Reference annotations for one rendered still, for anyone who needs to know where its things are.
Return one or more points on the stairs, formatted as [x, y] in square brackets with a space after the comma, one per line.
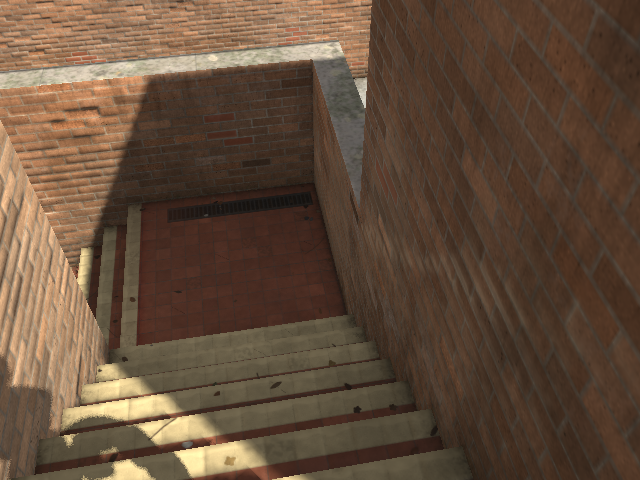
[100, 275]
[308, 400]

